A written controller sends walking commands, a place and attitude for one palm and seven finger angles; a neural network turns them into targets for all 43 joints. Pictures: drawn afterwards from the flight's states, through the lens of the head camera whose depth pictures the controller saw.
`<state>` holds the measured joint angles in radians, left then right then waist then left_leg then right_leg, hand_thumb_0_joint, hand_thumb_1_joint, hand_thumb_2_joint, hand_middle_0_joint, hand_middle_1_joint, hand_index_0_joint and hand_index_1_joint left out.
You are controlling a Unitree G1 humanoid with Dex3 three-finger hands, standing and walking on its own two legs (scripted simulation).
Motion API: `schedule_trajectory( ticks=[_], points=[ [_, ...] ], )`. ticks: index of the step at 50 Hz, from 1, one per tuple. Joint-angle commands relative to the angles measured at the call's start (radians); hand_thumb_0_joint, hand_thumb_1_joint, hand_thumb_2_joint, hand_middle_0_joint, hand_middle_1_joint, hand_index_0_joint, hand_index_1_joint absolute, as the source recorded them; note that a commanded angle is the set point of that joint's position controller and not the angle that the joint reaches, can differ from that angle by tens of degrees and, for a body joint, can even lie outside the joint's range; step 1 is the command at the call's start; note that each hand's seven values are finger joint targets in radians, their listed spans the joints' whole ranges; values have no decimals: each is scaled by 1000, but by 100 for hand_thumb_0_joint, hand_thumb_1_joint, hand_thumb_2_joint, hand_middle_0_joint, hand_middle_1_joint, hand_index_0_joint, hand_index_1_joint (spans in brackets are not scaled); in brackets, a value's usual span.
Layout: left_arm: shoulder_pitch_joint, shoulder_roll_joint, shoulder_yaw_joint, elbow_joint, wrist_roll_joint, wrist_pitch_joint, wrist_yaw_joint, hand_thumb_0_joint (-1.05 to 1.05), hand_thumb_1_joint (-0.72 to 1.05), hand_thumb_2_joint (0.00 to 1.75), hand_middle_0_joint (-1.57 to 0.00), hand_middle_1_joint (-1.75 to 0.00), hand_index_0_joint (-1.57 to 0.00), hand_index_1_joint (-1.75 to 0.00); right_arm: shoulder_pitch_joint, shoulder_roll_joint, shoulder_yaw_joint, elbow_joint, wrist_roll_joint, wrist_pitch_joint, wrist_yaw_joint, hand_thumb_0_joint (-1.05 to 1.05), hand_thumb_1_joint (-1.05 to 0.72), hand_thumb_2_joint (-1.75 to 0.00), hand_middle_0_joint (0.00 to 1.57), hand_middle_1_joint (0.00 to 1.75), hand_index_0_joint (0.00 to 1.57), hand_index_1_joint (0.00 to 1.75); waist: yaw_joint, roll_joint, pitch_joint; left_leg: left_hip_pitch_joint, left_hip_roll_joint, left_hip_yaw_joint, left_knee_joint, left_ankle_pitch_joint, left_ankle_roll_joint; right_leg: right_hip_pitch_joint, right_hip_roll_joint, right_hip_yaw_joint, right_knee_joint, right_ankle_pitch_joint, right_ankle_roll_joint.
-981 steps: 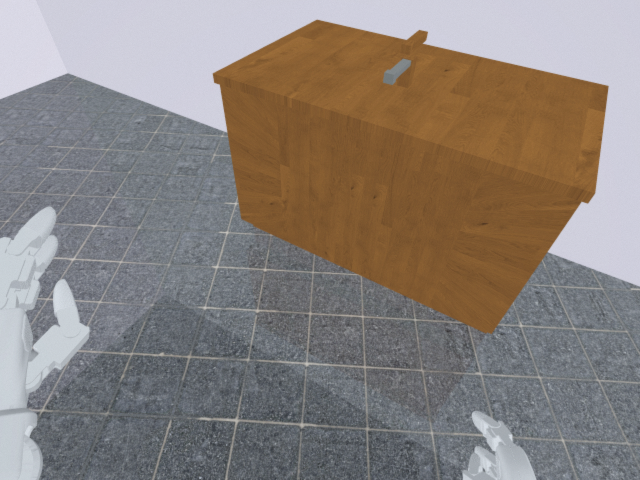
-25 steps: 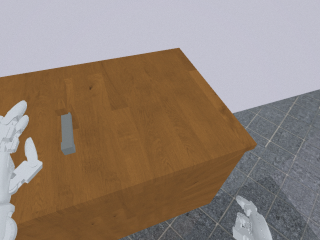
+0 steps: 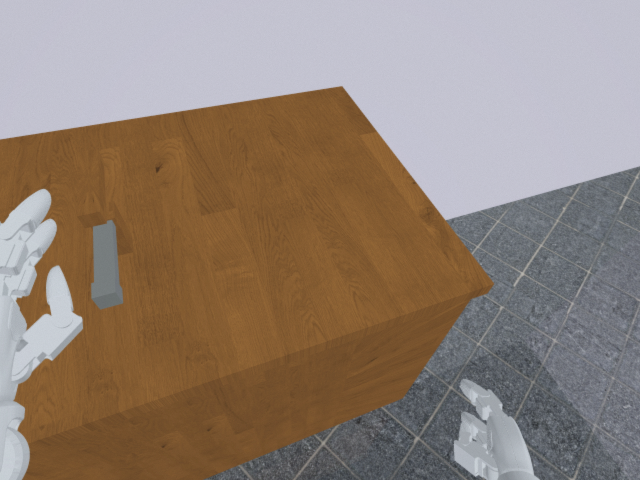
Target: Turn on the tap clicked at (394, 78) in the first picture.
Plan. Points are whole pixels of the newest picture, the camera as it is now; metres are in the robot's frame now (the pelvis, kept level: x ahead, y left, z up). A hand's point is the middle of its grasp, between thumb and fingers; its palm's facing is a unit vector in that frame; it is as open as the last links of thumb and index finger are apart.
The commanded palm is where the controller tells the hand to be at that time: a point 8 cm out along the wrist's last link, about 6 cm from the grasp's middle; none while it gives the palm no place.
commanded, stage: shuffle to correct the standing spot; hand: left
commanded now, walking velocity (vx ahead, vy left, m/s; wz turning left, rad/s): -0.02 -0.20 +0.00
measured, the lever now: (107, 293) +0.32 +0.31 +0.03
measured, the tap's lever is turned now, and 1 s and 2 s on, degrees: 0 0 0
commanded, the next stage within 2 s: come to a stop and stand still in 0.04 s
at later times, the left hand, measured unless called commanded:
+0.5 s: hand (58, 305) +0.22 +0.25 +0.17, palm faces +0.40 -0.78 -0.48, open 7.5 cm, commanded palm +0.15 +0.26 +0.17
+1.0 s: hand (2, 293) +0.23 +0.31 +0.17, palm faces +0.39 -0.84 -0.37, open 7.4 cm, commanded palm +0.17 +0.34 +0.17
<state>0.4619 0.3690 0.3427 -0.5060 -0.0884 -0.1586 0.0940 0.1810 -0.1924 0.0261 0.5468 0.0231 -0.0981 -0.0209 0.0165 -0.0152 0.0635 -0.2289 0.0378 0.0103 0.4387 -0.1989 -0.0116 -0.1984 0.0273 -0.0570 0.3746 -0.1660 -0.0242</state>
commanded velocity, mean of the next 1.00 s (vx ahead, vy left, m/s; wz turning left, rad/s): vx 0.00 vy -0.02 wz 0.00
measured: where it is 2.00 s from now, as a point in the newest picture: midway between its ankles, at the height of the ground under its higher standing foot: outside the picture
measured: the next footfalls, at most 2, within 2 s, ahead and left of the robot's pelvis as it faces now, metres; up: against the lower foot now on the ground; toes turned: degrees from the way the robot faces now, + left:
none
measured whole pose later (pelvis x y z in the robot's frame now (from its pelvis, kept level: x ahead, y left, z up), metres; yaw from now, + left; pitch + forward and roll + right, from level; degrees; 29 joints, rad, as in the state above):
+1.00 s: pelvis +0.01 +0.05 +0.00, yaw +1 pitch +0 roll -1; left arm 0.38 0.40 0.39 -0.51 -0.04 -0.26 0.09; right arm 0.18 -0.16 0.04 0.58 0.00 -0.17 0.00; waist 0.05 -0.07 0.10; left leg -0.23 -0.04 0.06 0.46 -0.23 0.07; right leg -0.21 -0.06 -0.03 0.42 -0.20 0.03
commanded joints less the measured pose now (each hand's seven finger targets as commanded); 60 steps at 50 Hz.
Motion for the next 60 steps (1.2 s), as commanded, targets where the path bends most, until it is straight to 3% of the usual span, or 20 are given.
schedule_trajectory(
  ticks=[1, 9, 15, 21, 22, 23, 24, 25, 28, 31, 33, 34, 37, 41, 46, 50, 54, 55, 59, 60],
  points=[
    [-46, 166, 120, -220, -14, -64, 14, 0, 90, 90, -20, -30, -20, -30, -84, -125, -59, -153, 0, -54, -11, 0, -90, -90, 20, 30, 20, 30, -6, 104, -147, 23, 112, -86, -81, 28, 34, 41, -81, 76, -40, 74, 19],
    [-12, 181, 134, -231, -21, -44, 20, 0, 90, 90, -20, -30, -20, -30, -95, -125, -58, -153, 9, -48, -14, 0, -90, -90, 20, 30, 20, 30, -7, 96, -180, 39, 91, -64, -33, 71, 33, 61, -105, 95, -40, 111, 10],
    [3, 158, 109, -188, -19, -30, 27, 0, 90, 90, -20, -30, -20, -30, -88, -134, -54, -133, 7, -48, -26, 0, -90, -90, 20, 30, 20, 30, -8, 13, -152, 37, 55, -59, 12, 39, 40, 28, -134, 126, -103, 50, 5],
    [-24, 170, 112, -186, -16, -26, 32, 0, 90, 90, -20, -30, -20, -30, -96, -143, -55, -125, 10, -52, -32, 0, -90, -90, 20, 30, 20, 30, -6, 29, -143, 51, 50, -69, -3, 67, 43, 33, -137, 124, -106, 58, 6],
    [-968, 942, 690, -343, 140, -108, 20, 0, 90, 90, -20, -30, -20, -30, 100, -162, -106, -74, -28, -94, -52, 0, -90, -90, 20, 30, 20, 30, 32, -233, -20, -74, 0, 65, 131, 74, 26, -61, -119, 173, -195, 199, 142],
    [-474, 362, 303, 159, 59, -84, -18, 0, 90, 90, -20, -30, -20, -30, 15, -75, -63, -53, -19, -92, -46, 0, -90, -90, 20, 30, 20, 30, 17, -217, -205, -33, -87, 29, 116, 48, 43, 59, -172, 158, -86, 203, 39],
    [-281, 188, 178, 172, 23, -70, -12, 0, 90, 90, -20, -30, -20, -30, -51, -114, -85, -125, 12, -92, -26, 0, -90, -90, 20, 30, 20, 30, 49, 41, -201, 45, -33, 20, 33, 63, 28, 59, -183, 220, -27, 256, 2],
    [-269, 161, 111, 88, 22, -101, -22, 0, 90, 90, -20, -30, -20, -30, 8, -136, -82, -115, -3, -94, -23, 0, -90, -90, 20, 30, 20, 30, 36, 80, -184, 21, -20, 43, 51, 39, 25, 44, -170, 204, -40, 197, 27],
    [-120, 136, 46, -28, 15, -119, -7, 0, 90, 90, -20, -30, -20, -30, -30, -132, -72, -123, 6, -104, 5, 0, -90, -90, 20, 30, 20, 30, 51, -31, -126, 6, -20, 22, -1, -8, 37, 43, -154, 186, -108, -18, 78],
    [-117, 183, 90, -98, 19, -126, 9, 0, 90, 90, -20, -30, -20, -30, -55, -134, -65, -119, -2, -112, 0, 0, -90, -90, 20, 30, 20, 30, 38, -89, -112, 22, -8, -5, -31, -34, 34, -3, -129, 145, -125, -144, 36],
    [-135, 217, 133, -119, 22, -137, 12, 0, 90, 90, -20, -30, -20, -30, -56, -134, -62, -124, -9, -118, -10, 0, -90, -90, 20, 30, 20, 30, 31, -64, -94, 29, -1, -29, -59, -48, 33, -31, -115, 143, -124, -187, 11],
    [-162, 266, 179, -169, 27, -145, 20, 0, 90, 90, -20, -30, -20, -30, -81, -135, -57, -117, -7, -117, -16, 0, -90, -90, 20, 30, 20, 30, 28, 35, -93, 45, 10, -39, -88, -37, 33, -35, -98, 129, -98, -155, 9],
    [-189, 233, 177, -182, 29, -163, 18, 0, 90, 90, -20, -30, -20, -30, -64, -127, -57, -129, -12, -124, -22, 0, -90, -90, 20, 30, 20, 30, 26, 132, -126, -37, 45, -76, -130, -43, 48, 92, -80, 90, -6, -24, 13],
    [-174, 203, 154, -241, 30, -172, 13, 0, 90, 90, -20, -30, -20, -30, -52, -125, -58, -127, -16, -142, -14, 0, -90, -90, 20, 30, 20, 30, 23, 133, -199, 33, 61, -86, -101, 170, 36, 129, -75, 50, 46, 123, 15],
    [-109, 154, 109, -210, 42, -160, 5, 0, 90, 90, -20, -30, -20, -30, -31, -130, -65, -109, -21, -137, 6, 0, -90, -90, 20, 30, 20, 30, 14, 136, -199, 80, 89, -86, -78, 392, -1, 86, -67, 23, 74, 113, 16],
    [-106, 139, 102, -160, 44, -146, 6, 0, 90, 90, -20, -30, -20, -30, -34, -129, -57, -106, -25, -110, 10, 0, -90, -90, 20, 30, 20, 30, 8, 120, -180, 77, 103, -94, -93, 405, -18, 49, -63, 13, 76, 32, 17],
    [-142, 182, 142, -224, 47, -141, 15, 0, 90, 90, -20, -30, -20, -30, -65, -123, -55, -124, -15, -97, 5, 0, -90, -90, 20, 30, 20, 30, 8, 128, -187, 96, 91, -76, -83, 387, -33, 57, -67, 15, 60, 67, 14],
    [-138, 147, 106, -195, 40, -141, 8, 0, 90, 90, -20, -30, -20, -30, -54, -126, -51, -122, -23, -89, 4, 0, -90, -90, 20, 30, 20, 30, 6, 125, -174, 67, 94, -85, -98, 346, -30, 61, -64, 12, 53, 42, 16],
    [-143, 175, 135, -242, 45, -139, 21, 0, 90, 90, -20, -30, -20, -30, -75, -124, -54, -135, -12, -86, -1, 0, -90, -90, 20, 30, 20, 30, 7, 120, -184, 50, 70, -71, -94, 241, -34, 102, -71, 26, 30, 110, 11],
    [-137, 144, 101, -214, 40, -141, 17, 0, 90, 90, -20, -30, -20, -30, -64, -129, -52, -129, -20, -80, -2, 0, -90, -90, 20, 30, 20, 30, 6, 130, -172, 24, 67, -79, -115, 184, -30, 101, -66, 23, 22, 85, 13]
  ],
)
